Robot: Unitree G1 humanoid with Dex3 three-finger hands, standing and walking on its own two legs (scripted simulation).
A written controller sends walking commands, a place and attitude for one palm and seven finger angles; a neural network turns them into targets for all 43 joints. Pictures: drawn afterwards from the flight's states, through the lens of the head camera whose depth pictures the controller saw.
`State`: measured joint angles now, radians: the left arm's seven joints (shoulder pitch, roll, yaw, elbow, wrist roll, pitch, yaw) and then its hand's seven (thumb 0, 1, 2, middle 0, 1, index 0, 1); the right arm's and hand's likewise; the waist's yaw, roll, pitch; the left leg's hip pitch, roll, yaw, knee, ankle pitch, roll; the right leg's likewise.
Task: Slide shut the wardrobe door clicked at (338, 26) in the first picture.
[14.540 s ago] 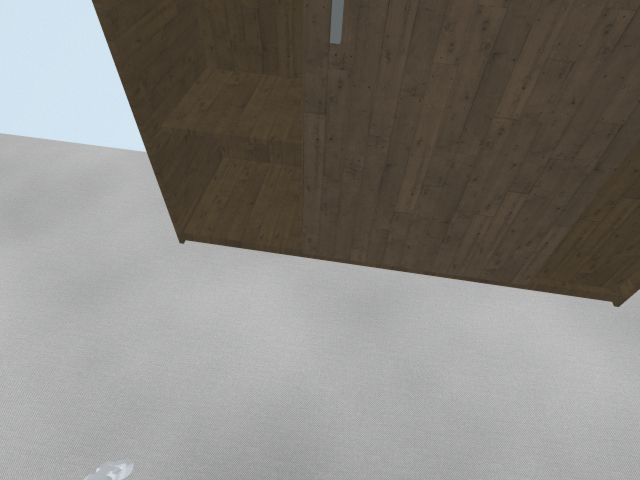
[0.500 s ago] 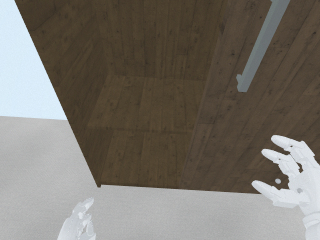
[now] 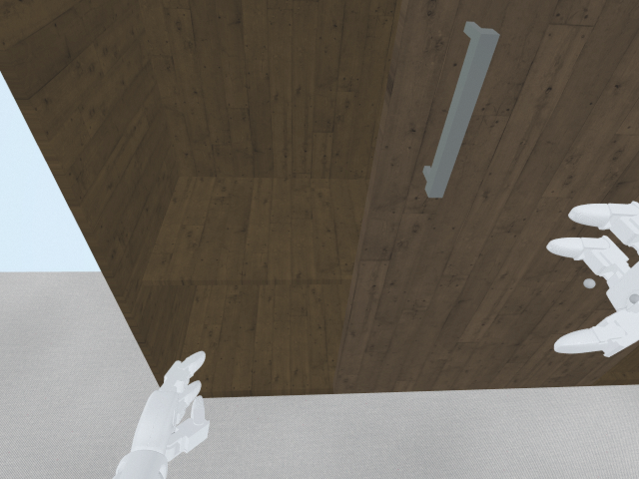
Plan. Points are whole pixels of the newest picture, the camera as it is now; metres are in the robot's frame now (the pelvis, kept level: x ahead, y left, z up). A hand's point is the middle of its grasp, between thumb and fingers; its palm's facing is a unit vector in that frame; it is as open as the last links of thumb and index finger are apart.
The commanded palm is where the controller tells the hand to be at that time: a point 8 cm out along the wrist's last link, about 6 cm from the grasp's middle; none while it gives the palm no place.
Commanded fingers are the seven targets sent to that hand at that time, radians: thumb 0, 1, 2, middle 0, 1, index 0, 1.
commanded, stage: raise the hand with hooked fingers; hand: right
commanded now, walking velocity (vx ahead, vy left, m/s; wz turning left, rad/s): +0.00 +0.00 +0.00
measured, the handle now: (451, 117) +0.53 -0.19 +0.24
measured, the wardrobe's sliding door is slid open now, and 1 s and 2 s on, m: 0.50 0.50 0.50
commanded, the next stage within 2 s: move the hooked fingers beside the handle in 0.72 s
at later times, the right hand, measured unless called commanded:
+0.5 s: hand (603, 237) +0.28 -0.27 +0.24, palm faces +0.05 +0.99 -0.12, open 14.0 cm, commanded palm +0.25 -0.31 +0.24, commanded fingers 0.00 0.50 -0.30 0.30 1.20 0.30 1.20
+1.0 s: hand (603, 229) +0.29 -0.27 +0.24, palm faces +0.08 +0.99 -0.11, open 14.0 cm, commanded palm +0.27 -0.31 +0.24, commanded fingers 0.00 0.50 -0.30 0.30 1.20 0.30 1.20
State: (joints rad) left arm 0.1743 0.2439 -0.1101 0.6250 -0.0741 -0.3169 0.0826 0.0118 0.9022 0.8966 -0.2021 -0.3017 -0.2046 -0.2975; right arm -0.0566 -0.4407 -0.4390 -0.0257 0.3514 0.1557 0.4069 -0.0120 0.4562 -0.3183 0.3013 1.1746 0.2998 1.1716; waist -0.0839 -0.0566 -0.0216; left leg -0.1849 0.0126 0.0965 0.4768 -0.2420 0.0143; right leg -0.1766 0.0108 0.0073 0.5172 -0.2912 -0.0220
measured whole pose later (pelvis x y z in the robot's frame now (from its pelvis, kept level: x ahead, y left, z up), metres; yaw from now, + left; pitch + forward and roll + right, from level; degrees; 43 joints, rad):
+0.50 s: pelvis +0.00 +0.00 +0.00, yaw +1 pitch -2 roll +0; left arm 0.19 0.29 -0.09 0.63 -0.10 -0.23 0.07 0.01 0.90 0.90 -0.20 -0.30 -0.20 -0.30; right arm -0.19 -0.52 -0.52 0.02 0.35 0.31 0.47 -0.02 0.50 -0.30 0.30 1.20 0.30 1.20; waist -0.06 -0.07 -0.03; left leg -0.18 0.01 0.09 0.46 -0.24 0.02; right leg -0.16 0.01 0.00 0.48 -0.28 -0.02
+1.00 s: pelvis +0.00 +0.01 +0.00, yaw -1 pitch -3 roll +0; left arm 0.18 0.28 -0.10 0.65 -0.10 -0.25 0.08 0.01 0.90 0.90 -0.20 -0.30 -0.20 -0.30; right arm -0.29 -0.52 -0.49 0.13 0.33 0.29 0.45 -0.02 0.50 -0.30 0.31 1.20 0.30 1.20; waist -0.07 -0.08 -0.03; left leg -0.18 0.01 0.11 0.45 -0.23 0.03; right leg -0.16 0.01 0.02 0.48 -0.26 -0.01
